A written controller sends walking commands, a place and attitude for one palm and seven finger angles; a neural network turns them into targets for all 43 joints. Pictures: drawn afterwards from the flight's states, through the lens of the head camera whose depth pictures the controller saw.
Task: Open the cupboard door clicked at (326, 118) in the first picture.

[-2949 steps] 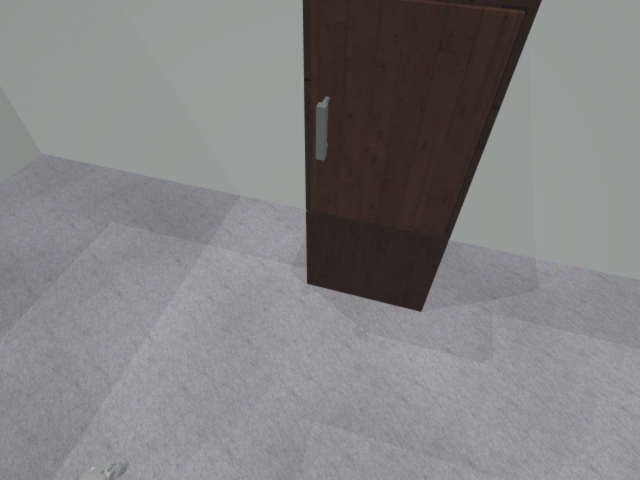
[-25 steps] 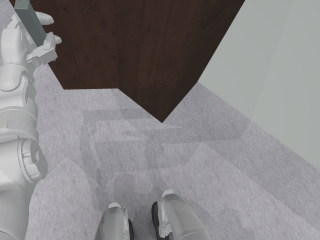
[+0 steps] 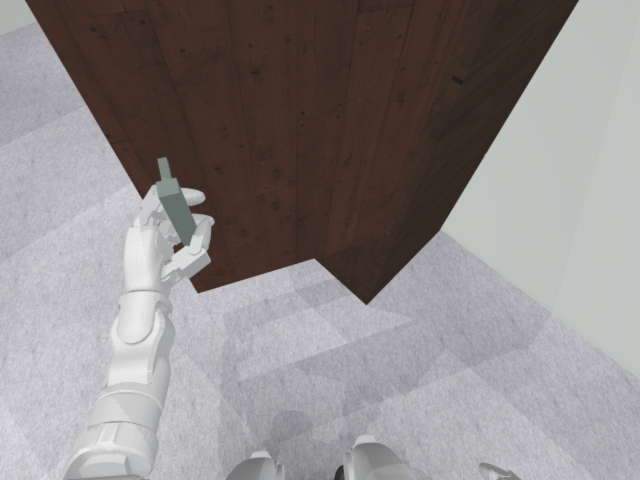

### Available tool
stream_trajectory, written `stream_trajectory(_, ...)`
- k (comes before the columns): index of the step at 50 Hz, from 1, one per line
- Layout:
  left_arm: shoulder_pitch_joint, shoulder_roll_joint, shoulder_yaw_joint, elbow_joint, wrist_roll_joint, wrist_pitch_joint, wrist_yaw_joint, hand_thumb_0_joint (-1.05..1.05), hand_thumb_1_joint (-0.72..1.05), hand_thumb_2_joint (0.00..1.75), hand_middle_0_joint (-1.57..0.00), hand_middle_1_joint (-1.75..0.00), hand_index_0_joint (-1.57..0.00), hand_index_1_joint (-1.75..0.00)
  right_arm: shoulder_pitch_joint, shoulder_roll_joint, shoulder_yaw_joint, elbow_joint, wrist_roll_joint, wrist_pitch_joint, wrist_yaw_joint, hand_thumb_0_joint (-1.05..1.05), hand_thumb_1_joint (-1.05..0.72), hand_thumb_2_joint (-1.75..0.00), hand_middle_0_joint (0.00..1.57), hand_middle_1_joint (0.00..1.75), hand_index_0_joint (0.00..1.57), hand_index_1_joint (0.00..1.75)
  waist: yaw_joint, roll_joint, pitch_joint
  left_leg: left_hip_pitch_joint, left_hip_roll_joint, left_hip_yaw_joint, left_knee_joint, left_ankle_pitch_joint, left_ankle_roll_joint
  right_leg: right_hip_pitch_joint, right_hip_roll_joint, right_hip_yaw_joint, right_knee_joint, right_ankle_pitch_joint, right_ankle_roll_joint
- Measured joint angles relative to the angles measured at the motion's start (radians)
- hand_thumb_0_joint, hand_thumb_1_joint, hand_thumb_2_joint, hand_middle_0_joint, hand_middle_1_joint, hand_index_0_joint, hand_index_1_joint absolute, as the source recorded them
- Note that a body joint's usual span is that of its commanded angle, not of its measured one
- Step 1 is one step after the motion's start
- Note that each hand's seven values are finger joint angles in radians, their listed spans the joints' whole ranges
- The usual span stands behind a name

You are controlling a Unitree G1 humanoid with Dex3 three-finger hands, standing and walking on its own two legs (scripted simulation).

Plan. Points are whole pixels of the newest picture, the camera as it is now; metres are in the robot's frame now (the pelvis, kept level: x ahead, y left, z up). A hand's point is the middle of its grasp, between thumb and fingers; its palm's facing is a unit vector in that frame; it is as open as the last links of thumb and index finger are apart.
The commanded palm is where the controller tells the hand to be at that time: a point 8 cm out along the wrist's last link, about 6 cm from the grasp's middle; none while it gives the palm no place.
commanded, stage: pull the door open along its arc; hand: left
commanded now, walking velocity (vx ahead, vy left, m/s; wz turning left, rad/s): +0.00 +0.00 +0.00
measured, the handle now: (181, 210) +0.44 +0.18 +0.03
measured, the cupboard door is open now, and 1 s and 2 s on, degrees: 64 85 84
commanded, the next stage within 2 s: open thumb and fingers to let go in 0.36 s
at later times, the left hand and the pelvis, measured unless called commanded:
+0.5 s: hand (268, 321) +0.30 +0.06 +0.03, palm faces +0.45 -0.89 -0.02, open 6.2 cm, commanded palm +0.25 +0.10 +0.03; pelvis -0.02 -0.06 -0.01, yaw +5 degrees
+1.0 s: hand (267, 327) +0.29 +0.06 +0.03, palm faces +0.41 -0.91 -0.01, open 12.9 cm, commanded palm +0.24 +0.11 +0.03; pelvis -0.04 -0.06 -0.01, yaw +6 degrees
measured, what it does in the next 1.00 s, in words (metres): shifts its weight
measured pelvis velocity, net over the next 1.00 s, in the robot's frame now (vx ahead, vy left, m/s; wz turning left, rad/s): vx -0.04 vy -0.06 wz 0.10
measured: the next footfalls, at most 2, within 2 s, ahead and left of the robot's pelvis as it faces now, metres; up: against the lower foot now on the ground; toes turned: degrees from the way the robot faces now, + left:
none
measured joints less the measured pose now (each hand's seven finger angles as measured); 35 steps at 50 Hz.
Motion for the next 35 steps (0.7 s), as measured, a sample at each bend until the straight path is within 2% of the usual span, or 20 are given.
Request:
stream_trajectory(4, 0.131, -0.105, -0.086, -0.136, 0.053, -0.003, 0.147, 0.0, 0.68, 0.72, -0.32, -1.33, -0.36, -1.3, -0.065, 0.013, -0.008, -0.018, -0.018, -0.011, 0.009, 0.01, -0.9, -0.9, 0.2, 0.3, 0.2, 0.3, 0.033, -0.006, -0.002, 0.024, -0.007, 0.003, 0.002, -0.003, -0.004, 0.017, -0.007, 0.003, 0.018, -0.012, -0.004)
stream_trajectory(8, 0.227, -0.175, -0.169, -0.224, 0.121, 0.0, 0.272, 0.0, 0.67, 0.71, -0.34, -1.31, -0.36, -1.3, -0.127, 0.039, -0.003, -0.034, -0.036, -0.008, 0.009, 0.01, -0.9, -0.9, 0.2, 0.3, 0.2, 0.3, 0.06, -0.018, 0.004, 0.045, -0.013, 0.004, 0.008, -0.009, -0.007, 0.028, -0.012, 0.004, 0.044, -0.025, -0.013)
stream_trajectory(13, 0.303, -0.228, -0.253, -0.276, 0.191, 0.014, 0.397, 0.0, 0.65, 0.7, -0.35, -1.29, -0.36, -1.31, -0.179, 0.075, 0.012, -0.04, -0.051, -0.006, -0.004, 0.01, -0.9, -0.9, 0.2, 0.3, 0.2, 0.3, 0.079, -0.027, 0.008, 0.065, -0.018, -0.01, 0.014, -0.007, -0.023, 0.047, -0.018, -0.01, 0.065, -0.037, -0.031)
stream_trajectory(20, 0.322, -0.267, -0.301, -0.266, 0.24, 0.028, 0.537, 0.0, 0.66, 0.73, -0.34, -1.27, -0.35, -1.31, -0.195, 0.101, 0.027, -0.004, -0.068, -0.027, -0.028, 0.01, -0.9, -0.9, 0.2, 0.3, 0.2, 0.3, 0.084, -0.028, 0.01, 0.081, -0.022, -0.045, 0.012, 0.005, -0.052, 0.069, -0.025, -0.045, 0.072, -0.044, -0.059)
stream_trajectory(24, 0.296, -0.27, -0.304, -0.244, 0.252, 0.026, 0.585, 0.0, 0.68, 0.77, -0.33, -1.28, -0.33, -1.31, -0.184, 0.091, 0.019, 0.027, -0.079, -0.053, -0.035, 0.01, -0.9, -0.9, 0.2, 0.3, 0.2, 0.3, 0.08, -0.021, 0.013, 0.067, -0.025, -0.067, 0.019, 0.012, -0.067, 0.061, -0.03, -0.068, 0.079, -0.046, -0.074)
stream_trajectory(27, 0.27, -0.264, -0.296, -0.223, 0.25, 0.013, 0.596, 0.0, 0.69, 0.79, -0.33, -1.29, -0.31, -1.31, -0.175, 0.075, 0.008, 0.054, -0.084, -0.068, -0.041, 0.01, -0.9, -0.9, 0.2, 0.3, 0.2, 0.3, 0.078, -0.017, 0.018, 0.052, -0.028, -0.078, 0.026, 0.018, -0.076, 0.048, -0.034, -0.079, 0.089, -0.046, -0.082)
stream_trajectory(31, 0.247, -0.235, -0.277, -0.202, 0.238, 0.001, 0.569, 0.0, 0.64, 0.78, -0.34, -1.29, -0.31, -1.31, -0.161, 0.054, -0.006, 0.083, -0.08, -0.073, -0.053, 0.01, -0.9, -0.9, 0.2, 0.3, 0.2, 0.3, 0.074, -0.018, 0.024, 0.043, -0.03, -0.081, 0.023, 0.029, -0.085, 0.037, -0.037, -0.082, 0.094, -0.041, -0.089)
stream_trajectory(35, 0.227, -0.207, -0.257, -0.177, 0.203, 0.001, 0.523, 0.0, 0.51, 0.73, -0.35, -1.28, -0.32, -1.3, -0.15, 0.036, -0.013, 0.101, -0.072, -0.078, -0.067, 0.01, -0.9, -0.9, 0.2, 0.3, 0.2, 0.3, 0.066, -0.014, 0.031, 0.046, -0.03, -0.083, 0.009, 0.044, -0.09, 0.039, -0.038, -0.084, 0.084, -0.03, -0.092)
